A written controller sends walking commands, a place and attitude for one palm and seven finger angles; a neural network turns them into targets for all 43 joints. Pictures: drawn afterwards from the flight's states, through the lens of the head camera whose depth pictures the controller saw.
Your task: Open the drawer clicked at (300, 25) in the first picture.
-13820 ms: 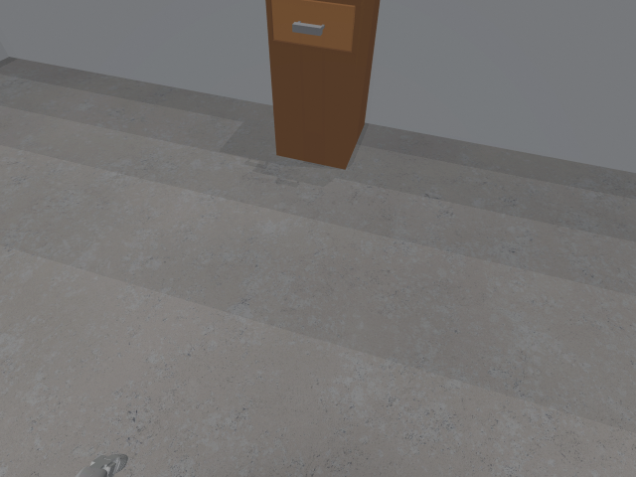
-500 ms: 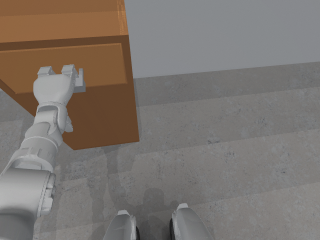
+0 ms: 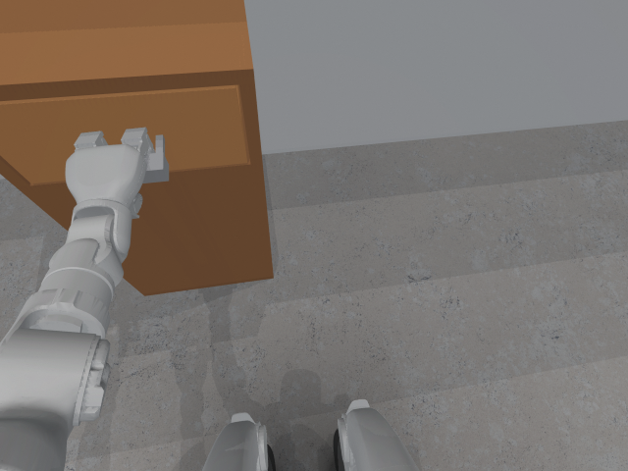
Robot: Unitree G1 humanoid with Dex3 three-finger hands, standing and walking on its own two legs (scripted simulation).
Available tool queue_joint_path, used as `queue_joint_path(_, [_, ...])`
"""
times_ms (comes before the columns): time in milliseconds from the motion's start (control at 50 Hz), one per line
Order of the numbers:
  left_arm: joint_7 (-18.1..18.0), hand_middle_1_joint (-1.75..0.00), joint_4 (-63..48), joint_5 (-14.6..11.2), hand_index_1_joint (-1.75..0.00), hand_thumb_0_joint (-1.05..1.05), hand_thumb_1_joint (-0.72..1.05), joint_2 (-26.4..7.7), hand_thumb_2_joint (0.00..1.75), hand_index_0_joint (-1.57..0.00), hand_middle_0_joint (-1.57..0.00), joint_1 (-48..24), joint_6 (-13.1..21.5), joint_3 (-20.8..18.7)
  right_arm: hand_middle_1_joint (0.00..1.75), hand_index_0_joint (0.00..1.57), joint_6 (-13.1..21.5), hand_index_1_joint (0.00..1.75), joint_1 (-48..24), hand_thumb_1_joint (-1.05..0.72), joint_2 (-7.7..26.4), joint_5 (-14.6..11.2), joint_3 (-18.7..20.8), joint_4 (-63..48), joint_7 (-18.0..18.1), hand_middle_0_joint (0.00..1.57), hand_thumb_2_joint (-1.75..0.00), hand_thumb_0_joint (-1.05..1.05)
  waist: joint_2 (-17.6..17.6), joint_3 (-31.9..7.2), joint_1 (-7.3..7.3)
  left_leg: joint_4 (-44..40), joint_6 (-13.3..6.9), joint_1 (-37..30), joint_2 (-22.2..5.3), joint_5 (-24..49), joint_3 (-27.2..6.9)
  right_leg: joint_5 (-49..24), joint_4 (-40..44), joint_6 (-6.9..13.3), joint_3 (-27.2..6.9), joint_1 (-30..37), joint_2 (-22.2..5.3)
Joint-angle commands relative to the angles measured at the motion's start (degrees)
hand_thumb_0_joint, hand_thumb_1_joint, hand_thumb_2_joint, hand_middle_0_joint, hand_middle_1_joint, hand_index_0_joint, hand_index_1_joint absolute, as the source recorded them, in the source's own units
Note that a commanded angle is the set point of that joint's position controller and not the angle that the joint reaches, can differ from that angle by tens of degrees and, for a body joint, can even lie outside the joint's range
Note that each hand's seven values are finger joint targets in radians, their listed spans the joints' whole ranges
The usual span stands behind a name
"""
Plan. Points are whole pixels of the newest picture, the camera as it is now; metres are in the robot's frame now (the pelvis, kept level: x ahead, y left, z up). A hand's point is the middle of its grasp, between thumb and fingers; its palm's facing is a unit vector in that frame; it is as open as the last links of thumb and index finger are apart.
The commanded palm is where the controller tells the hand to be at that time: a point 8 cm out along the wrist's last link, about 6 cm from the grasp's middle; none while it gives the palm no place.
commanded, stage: close the thumb around the handle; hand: left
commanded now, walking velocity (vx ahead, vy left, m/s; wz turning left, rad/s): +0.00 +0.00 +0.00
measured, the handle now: (123, 157) +0.54 +0.23 -0.01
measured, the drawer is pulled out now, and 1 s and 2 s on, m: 0.00 0.04 0.17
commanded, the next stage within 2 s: pull the drawer open in 0.22 s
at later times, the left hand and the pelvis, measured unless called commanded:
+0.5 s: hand (126, 196) +0.49 +0.23 -0.03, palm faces -0.06 -0.04 -1.00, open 6.1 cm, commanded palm +0.45 +0.22 +0.02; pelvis +0.00 +0.00 +0.00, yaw -1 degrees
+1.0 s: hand (125, 222) +0.45 +0.22 -0.03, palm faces -0.03 -0.04 -1.00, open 6.2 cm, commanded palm +0.43 +0.22 +0.02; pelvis +0.02 +0.00 +0.01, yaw +1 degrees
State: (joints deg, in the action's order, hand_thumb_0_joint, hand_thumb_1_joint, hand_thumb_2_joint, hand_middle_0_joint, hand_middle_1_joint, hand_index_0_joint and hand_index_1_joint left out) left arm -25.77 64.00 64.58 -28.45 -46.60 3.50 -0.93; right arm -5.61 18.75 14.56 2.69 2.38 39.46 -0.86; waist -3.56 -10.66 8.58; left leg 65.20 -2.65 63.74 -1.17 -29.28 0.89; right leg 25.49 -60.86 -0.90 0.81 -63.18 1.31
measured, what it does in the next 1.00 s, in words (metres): stands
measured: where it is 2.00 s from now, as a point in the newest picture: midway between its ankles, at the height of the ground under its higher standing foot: outside the picture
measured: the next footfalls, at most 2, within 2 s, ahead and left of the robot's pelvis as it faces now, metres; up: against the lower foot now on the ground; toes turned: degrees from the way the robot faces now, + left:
none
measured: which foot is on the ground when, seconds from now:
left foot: down 0.00-1.00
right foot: down 0.00-1.00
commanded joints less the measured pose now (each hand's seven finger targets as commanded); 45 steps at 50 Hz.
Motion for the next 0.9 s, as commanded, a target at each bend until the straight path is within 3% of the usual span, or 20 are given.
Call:
queue_joint_path(0, [-1.7,-1.35,-8.94,-0.34,-1.35,0.0,0.9,-12.98,0.9,-0.4,-0.4,-19.93,-0.11,-2.88,0.3,0.2,0.77,0.3,10.07,-0.9,10.11,-0.01,3.47,-2.28,0.71,0.2,-0.9,0.0,-3.34,-27.43,0.37,-6.88,0.24,-22.03,0.44,26.41,-2.19,-17.37,5.83,3.14,1.95,12.36,2.04])
queue_joint_path(40, [-1.64,-1.35,-6.48,-0.52,-1.35,0.0,0.9,-11.63,0.9,-0.4,-0.4,-17.54,-0.64,-2.33,0.3,0.2,0.77,0.3,9.98,-0.9,10.02,-0.03,3.5,-2.15,0.51,0.2,-0.9,0.0,-1.86,-25.64,0.44,-6.91,0.17,-21.39,0.5,25.71,-1.9,-16.91,6.38,3.1,2.06,12.21,2.17])
queue_joint_path(120, [-1.57,-1.35,-8.31,-0.51,-1.35,0.0,0.9,-14.51,0.9,-0.4,-0.4,-19.03,-0.15,-3.91,0.3,0.2,0.73,0.3,10.03,-0.9,10.3,-0.02,3.31,-2.3,0.73,0.2,-0.9,0.0,-2.0,-27.59,0.08,-6.93,0.05,-20.87,0.57,25.64,-1.9,-17.7,5.96,3.0,1.71,13.62,2.01])
queue_joint_path(160, [-1.21,-1.35,-7.58,-1.15,-1.35,0.0,0.9,-15.03,0.9,-0.4,-0.4,-17.13,-0.57,-4.62,0.3,0.2,0.53,0.3,9.7,-0.9,10.36,-0.12,3.18,-2.36,0.61,0.2,-0.9,0.0,-2.13,-26.24,-0.5,-7.4,0.13,-20.85,0.6,25.58,-1.82,-17.6,6.27,3.15,1.78,14.04,2.07])
queue_joint_path(280, [-1.42,-1.35,-7.24,-0.66,-1.35,0.0,0.9,-14.53,0.9,-0.4,-0.4,-18.66,-0.42,-3.8,0.3,0.2,0.66,0.3,9.8,-0.9,10.49,-0.26,3.17,-2.31,0.79,0.2,-0.9,0.0,-2.01,-25.42,0.1,-7.58,0.15,-20.7,0.46,24.38,-2.17,-15.77,6.33,3.02,1.95,12.3,2.06])
queue_joint_path(300, [-1.49,-1.35,-7.69,-0.57,-1.35,0.0,0.9,-13.94,0.9,-0.4,-0.4,-19.65,-0.45,-3.12,0.3,0.2,0.67,0.3,9.89,-0.9,10.39,-0.21,3.17,-2.28,0.88,0.2,-0.9,0.0,-2.04,-25.77,0.45,-7.46,0.19,-20.9,0.46,24.13,-2.43,-15.35,6.19,3.08,2.08,12.0,2.13])
queue_joint_path(340, [-1.58,-1.35,-7.13,-0.71,-1.35,0.0,0.9,-11.72,0.9,-0.4,-0.4,-16.85,-0.74,-2.34,0.3,0.2,0.76,0.3,9.81,-0.9,10.16,-0.22,3.35,-2.47,0.6,0.2,-0.9,0.0,-3.0,-25.8,-0.34,-7.86,0.35,-22.0,0.5,24.76,-2.25,-15.26,6.39,3.28,2.36,12.07,2.17])
queue_joint_path(380, [-1.51,-1.35,-8.31,-0.92,-1.35,0.0,0.9,-11.61,0.9,-0.4,-0.4,-14.61,-0.52,-3.02,0.3,0.2,0.66,0.3,9.75,-0.9,10.13,-0.23,3.56,-2.69,0.47,0.2,-0.9,0.0,-2.91,-27.7,-1.09,-7.89,0.43,-24.04,0.27,27.44,-2.26,-17.08,6.24,3.22,2.31,12.83,2.21])
queue_joint_path(440, [-1.16,-1.35,-9.27,-1.69,-1.35,0.0,0.9,-10.66,0.9,-0.4,-0.4,-10.84,-0.48,-2.89,0.3,0.2,0.43,0.3,9.22,-0.9,9.84,-0.37,3.55,-3.05,0.36,0.2,-0.9,0.0,-1.78,-26.82,-2.04,-8.4,0.37,-22.93,0.43,26.9,-1.55,-18.36,6.83,3.25,2.12,15.44,2.26])
queue_joint_path(500, [-1.13,-1.35,-12.71,-2.21,-1.35,0.0,0.9,-9.12,0.9,-0.4,-0.4,-5.68,-0.08,-3.07,0.3,0.2,0.15,0.3,8.82,-0.9,9.44,-0.4,3.98,-3.48,0.1,0.2,-0.9,0.0,-2.46,-29.03,-3.57,-9.02,0.68,-26.69,-0.02,32.28,-1.62,-21.74,6.75,3.38,2.32,17.44,2.34])
queue_joint_path(520, [-1.06,-1.35,-13.8,-2.5,-1.35,0.0,0.9,-7.14,0.9,-0.4,-0.4,-4.35,0.06,-1.9,0.3,0.2,0.09,0.3,8.48,-0.9,9.18,-0.44,4.13,-3.68,-0.04,0.2,-0.9,0.0,-2.29,-29.14,-3.3,-9.18,0.59,-27.41,-0.13,33.24,-1.32,-22.74,7.32,3.24,2.22,17.9,2.34])
queue_joint_path(540, [-1.08,-1.35,-13.41,-2.72,-1.35,0.0,0.9,-7.76,0.9,-0.4,-0.4,-1.63,-0.18,-2.87,0.3,0.2,-0.12,0.3,8.38,-0.9,9.25,-0.48,4.11,-3.76,-0.07,0.2,-0.9,0.0,-0.69,-27.41,-4.0,-9.69,0.63,-26.54,-0.09,32.93,-1.25,-22.8,7.61,3.32,2.34,19.01,2.38])
queue_joint_path(600, [-1.71,-1.35,-15.78,-2.64,-1.35,0.0,0.9,-5.75,0.9,-0.4,-0.4,-0.18,0.04,-1.77,0.3,0.2,-0.24,0.3,7.68,-0.9,9.05,-0.43,4.47,-3.57,-0.18,0.2,-0.9,0.0,-0.92,-26.14,-3.8,-10.21,0.59,-27.78,-0.4,34.38,-1.15,-23.84,8.24,3.25,2.19,19.01,2.33])
queue_joint_path(620, [-2.05,-1.35,-17.63,-2.43,-1.35,0.0,0.9,-5.86,0.9,-0.4,-0.4,0.55,0.27,-1.91,0.3,0.2,-0.31,0.3,7.55,-0.9,8.97,-0.49,4.51,-3.74,-0.23,0.2,-0.9,0.0,0.01,-27.37,-4.15,-10.44,0.51,-28.28,-0.43,35.44,-1.2,-24.82,8.24,3.18,2.13,20.19,2.25])
queue_joint_path(640, [-2.33,-1.35,-16.69,-2.38,-1.35,0.0,0.9,-5.27,0.9,-0.4,-0.4,3.4,-0.18,-2.01,0.3,0.2,-0.45,0.3,7.21,-0.9,8.89,-0.46,4.59,-3.86,-0.3,0.2,-0.9,0.0,0.39,-25.7,-4.54,-10.82,0.57,-27.9,-0.24,35.53,-0.99,-25.04,8.71,3.32,2.06,20.76,2.34])
queue_joint_path(700, [-3.18,-1.35,-20.25,-2.1,-1.35,0.0,0.9,-3.91,0.9,-0.4,-0.4,5.02,-0.13,-1.48,0.3,0.2,-0.59,0.3,6.47,-0.9,8.63,-0.32,4.89,-3.81,-0.55,0.2,-0.9,0.0,-1.01,-25.73,-4.79,-11.08,0.75,-30.48,-0.67,39.86,-1.21,-27.04,8.85,3.32,1.98,20.8,2.21])
queue_joint_path(780, [-4.3,-1.35,-21.96,-1.71,-1.35,0.0,0.9,-2.46,0.9,-0.4,-0.4,9.61,-0.99,-1.24,0.3,0.2,-0.86,0.3,5.27,-0.9,8.19,-0.42,5.01,-4.3,-0.97,0.2,-0.9,0.0,0.13,-24.53,-5.14,-11.7,0.82,-31.17,-0.55,40.87,-1.02,-28.29,9.52,3.23,1.93,22.03,2.14])
queue_joint_path(820, [-5.44,-1.35,-20.56,0.16,-1.35,0.0,0.9,-5.74,0.9,-0.4,-0.4,-8.98,-0.32,-0.82,0.3,0.2,-0.65,0.3,6.12,-0.9,8.72,0.06,4.79,-1.88,-0.21,0.2,-0.9,0.0,-0.5,-21.21,-0.7,-10.16,0.67,-27.45,-0.31,35.07,-1.55,-25.64,8.57,2.97,1.77,17.05,1.69])
queue_joint_path(860, [-6.06,-1.35,-16.79,0.54,-1.35,0.0,0.9,-6.72,0.9,-0.4,-0.4,-7.71,-0.87,-2.32,0.3,0.2,-0.24,0.3,6.05,-0.9,8.83,0.32,4.84,-1.56,-0.19,0.2,-0.9,0.0,-0.29,-20.19,-1.74,-9.97,0.66,-26.67,0.15,33.16,-1.41,-23.29,8.36,3.42,1.97,16.03,1.8])
queue_joint_path(880, [-6.27,-1.35,-15.54,1.17,-1.35,0.0,0.9,-6.59,0.9,-0.4,-0.4,-7.3,-1.03,-2.12,0.3,0.2,-0.16,0.3,6.09,-0.9,8.7,0.33,4.86,-1.85,-0.18,0.2,-0.9,0.0,-0.74,-22.23,-1.89,-9.53,0.75,-27.29,0.34,33.9,-1.48,-23.4,7.7,3.34,1.9,15.82,1.83])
